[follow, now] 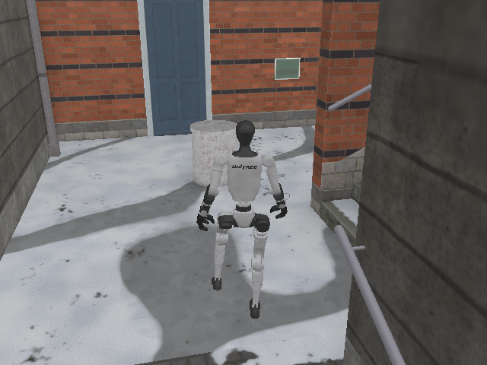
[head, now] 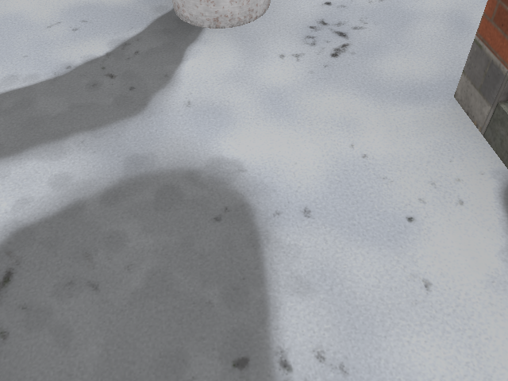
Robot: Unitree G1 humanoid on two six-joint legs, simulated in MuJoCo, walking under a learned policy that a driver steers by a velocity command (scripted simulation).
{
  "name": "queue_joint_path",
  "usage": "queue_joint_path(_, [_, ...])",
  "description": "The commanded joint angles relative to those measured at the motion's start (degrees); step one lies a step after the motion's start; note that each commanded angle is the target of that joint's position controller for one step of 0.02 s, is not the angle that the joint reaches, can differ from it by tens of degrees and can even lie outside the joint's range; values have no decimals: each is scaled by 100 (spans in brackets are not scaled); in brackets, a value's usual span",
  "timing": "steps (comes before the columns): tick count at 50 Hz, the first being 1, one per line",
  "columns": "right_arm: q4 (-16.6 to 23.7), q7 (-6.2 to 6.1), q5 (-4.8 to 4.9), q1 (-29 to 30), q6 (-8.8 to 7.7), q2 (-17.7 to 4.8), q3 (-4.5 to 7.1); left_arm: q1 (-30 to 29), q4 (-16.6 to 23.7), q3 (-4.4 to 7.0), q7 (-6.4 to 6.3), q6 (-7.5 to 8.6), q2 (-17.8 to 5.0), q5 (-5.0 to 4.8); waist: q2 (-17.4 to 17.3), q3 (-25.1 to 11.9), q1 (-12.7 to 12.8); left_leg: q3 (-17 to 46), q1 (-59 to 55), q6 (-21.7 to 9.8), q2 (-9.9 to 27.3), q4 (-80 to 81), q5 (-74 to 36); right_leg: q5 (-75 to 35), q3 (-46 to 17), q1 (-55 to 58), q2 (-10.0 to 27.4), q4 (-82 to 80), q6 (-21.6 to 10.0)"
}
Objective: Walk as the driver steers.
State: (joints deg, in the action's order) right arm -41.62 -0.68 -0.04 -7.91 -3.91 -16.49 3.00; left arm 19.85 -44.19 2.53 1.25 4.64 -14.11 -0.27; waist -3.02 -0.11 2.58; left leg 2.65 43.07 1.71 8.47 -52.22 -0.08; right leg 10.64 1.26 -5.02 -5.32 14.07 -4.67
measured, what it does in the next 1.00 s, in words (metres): walks ahead: left foot, then right foot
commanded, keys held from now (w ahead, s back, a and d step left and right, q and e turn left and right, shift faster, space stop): w+q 0.34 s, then no key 0.66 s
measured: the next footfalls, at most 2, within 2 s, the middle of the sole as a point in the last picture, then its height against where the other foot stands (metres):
left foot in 0.24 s outside the picture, level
right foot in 0.70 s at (284, 360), level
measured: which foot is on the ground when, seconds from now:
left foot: up 0.00-0.22, down 0.24-0.74, up 0.76-0.94, down 0.96-1.00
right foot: down 0.00-0.26, up 0.28-0.68, down 0.70-1.00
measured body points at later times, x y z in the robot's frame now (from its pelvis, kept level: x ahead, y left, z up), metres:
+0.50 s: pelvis +0.28 +0.08 +0.00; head +0.32 +0.10 +0.45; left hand +0.41 +0.37 -0.10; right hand +0.42 -0.17 -0.11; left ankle +0.28 +0.15 -0.75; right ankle +0.41 -0.08 -0.67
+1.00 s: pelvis +0.41 +0.08 -0.02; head +0.43 +0.09 +0.43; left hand +0.50 +0.35 -0.13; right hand +0.57 -0.15 -0.14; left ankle +0.37 +0.22 -0.75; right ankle +0.52 -0.01 -0.75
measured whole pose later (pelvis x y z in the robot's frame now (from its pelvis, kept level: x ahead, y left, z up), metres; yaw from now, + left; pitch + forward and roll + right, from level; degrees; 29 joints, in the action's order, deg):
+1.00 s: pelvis +0.41 +0.08 -0.02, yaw +15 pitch +1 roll -1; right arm -46.4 -1.5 -1.4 -13.9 2.3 -13.9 2.1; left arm 8.6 -44.2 1.0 -0.4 0.3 -11.4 0.9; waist -0.3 0.6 -0.3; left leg 3.1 16.1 1.6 1.5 -34.0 17.7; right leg 8.6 -0.1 -22.4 -1.5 30.2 -0.7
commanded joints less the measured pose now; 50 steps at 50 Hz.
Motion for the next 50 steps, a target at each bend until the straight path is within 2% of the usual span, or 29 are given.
queue_joint_path(1, [365,90,47,348,-89,-173,0,-178,282,202,-83,65,-907,-26,583,263,5,-146,-276,-31,-131,1027,-836,-1430,-537,-238,1473,-671,-754])
queue_joint_path(5, [636,254,131,881,-103,-186,-23,108,0,236,-110,13,-1010,-31,547,445,253,-134,45,-257,-274,1692,-645,-1452,-386,695,1839,-510,-686])
queue_joint_path(8, [796,423,127,927,-98,-238,-8,101,-65,287,-135,-95,-1099,-22,605,364,187,-209,20,-545,-469,1859,202,-2314,-194,1235,2041,-13,-541])
queue_joint_path(10, [762,435,83,429,-92,-429,82,-93,-10,323,-202,-127,-1216,-20,814,-56,-135,-549,-960,-778,-839,1918,649,-4321,23,1256,1958,768,-332])
queue_joint_path(11, [600,412,64,-290,-89,-627,204,-204,23,327,-237,-163,-1259,-14,804,-486,-534,-744,-1930,-928,-1117,2095,561,-5117,249,1111,1765,1712,-187])
queue_joint_path(12, [407,347,75,-1167,-75,-952,357,-194,101,284,-285,-162,-1179,22,624,-985,-921,-380,-3440,-1144,-1029,2143,236,-4618,445,238,1521,3069,26])
queue_joint_path(13, [391,280,42,-1750,-73,-1634,521,426,332,93,-244,-38,-639,170,-680,-1810,-733,2143,-5863,-2070,456,2048,305,-1516,475,-2145,728,5391,408])
queue_joint_path(14, [382,289,116,-1875,-93,-1338,423,395,318,-3,-141,150,-528,167,-1095,-2496,-737,4567,-6731,-2653,1108,3215,1155,2099,-524,-3467,0,6519,515])
queue_joint_path(15, [405,260,86,-1721,-75,-992,329,-139,454,110,-48,285,-964,-69,-629,-1889,-892,3951,-6370,-2273,918,3397,1699,1769,-944,-4047,408,6810,393])
queue_joint_path(16, [490,231,84,-1328,-57,-842,284,-611,635,81,-33,351,-961,-142,-144,-1169,-792,3172,-5473,-2045,712,3455,1485,1282,-808,-4122,669,6497,317])
queue_joint_path(17, [567,227,73,-988,-38,-738,238,-803,688,78,-64,367,-902,-31,345,-655,-565,2619,-4537,-1934,513,3564,883,977,-718,-3932,878,5987,327])
queue_joint_path(19, [721,201,-30,-534,-44,-516,145,-645,669,144,-120,225,-934,91,187,-336,-183,1868,-3442,-1841,247,3706,-1076,759,-637,-3192,1099,5478,486])
queue_joint_path(21, [619,165,-35,-510,-87,-565,140,-377,566,111,-176,90,-759,136,98,-351,-42,1240,-3005,-1831,120,3652,-2686,650,-473,-2921,1065,5080,691])
queue_joint_path(23, [476,99,-23,-600,-91,-691,160,-492,583,64,-239,18,-610,149,9,-367,-59,740,-2814,-1712,-75,3595,-3436,180,-327,-2833,938,4393,821])
queue_joint_path(26, [313,12,50,-723,17,-694,144,-963,619,5,-232,-2,-449,130,-137,-528,-275,330,-2882,-1356,-380,3440,-3137,-965,-235,-2478,765,3105,824])
queue_joint_path(29, [147,-51,57,-925,120,-681,117,-1407,685,17,-136,32,-482,84,-211,-584,-514,538,-3257,-1237,-226,3312,-2441,-1648,-310,-2279,655,2279,748])
queue_joint_path(32, [72,-46,15,-860,174,-630,94,-1505,737,85,-63,79,-623,137,-219,-490,-498,920,-3667,-1251,50,2886,-2284,-1152,-421,-2296,637,1841,535])
queue_joint_path(34, [57,-45,46,-694,194,-552,65,-1149,634,130,-48,137,-662,198,-158,-511,-242,1008,-3712,-1091,-62,2351,-2090,-1473,-337,-1742,570,1102,299])
queue_joint_path(35, [71,-36,-5,-803,161,-494,47,-938,586,174,-80,173,-835,250,51,-691,-224,908,-3496,-865,-389,1946,-1739,-3150,-570,-987,827,958,115])
queue_joint_path(36, [103,-14,-133,-1194,84,-333,-2,-799,636,201,-126,174,-1098,332,660,-1114,-449,735,-2736,-603,-846,1285,-420,-5346,-1208,241,1534,1452,-347])
queue_joint_path(37, [-82,-19,-83,-1751,65,-155,-76,-551,575,122,-168,86,-737,336,1422,-1766,-396,568,-2096,-218,-1117,336,1586,-6077,-1987,1140,2361,1615,-1236])
queue_joint_path(38, [-44,3,-65,-1492,132,-409,-44,-371,497,28,-163,3,-365,187,1633,-1826,-188,478,-1775,14,-1083,-253,3702,-5620,-2573,1059,2682,1287,-1526])
queue_joint_path(39, [29,2,-17,-1157,259,-581,22,-482,465,-18,-141,-62,-301,106,1180,-1528,-159,523,-1592,105,-926,-505,4082,-4294,-2617,705,2575,1100,-1361])
queue_joint_path(41, [17,-60,11,-888,557,-473,49,-1076,554,36,-128,-194,-562,86,774,-884,-308,401,-1661,218,-693,-389,3588,-1812,-2350,-384,2267,611,-965])
queue_joint_path(42, [-11,-88,6,-890,649,-392,45,-1404,614,58,-139,-253,-644,115,919,-635,-424,312,-1948,224,-623,116,3289,-989,-2073,-938,2029,393,-752])
queue_joint_path(44, [-182,-115,-22,-1065,673,-142,-6,-1620,609,78,-163,-360,-635,160,1161,-483,-496,-4,-2711,198,-753,1005,2505,-318,-1480,-1601,1566,250,-550])
queue_joint_path(47, [-390,-82,-102,-1249,609,-90,18,-1388,442,34,-198,-389,-459,90,1089,-575,-531,-267,-3457,-13,-890,2158,1283,1003,-1107,-1762,1274,365,-265])
queue_joint_path(49, [-186,-114,-214,-938,580,-360,36,-1198,315,-3,-181,-351,-361,130,684,-221,-354,306,-3224,-309,-366,2642,1461,1835,-976,-1936,1034,626,192])
queue_joint_path(50, [-295,-117,-155,-842,551,-559,104,-1131,341,28,-181,-345,-358,115,-97,22,-120,380,-2297,-488,-410,2770,2652,1425,-548,-1439,702,789,352])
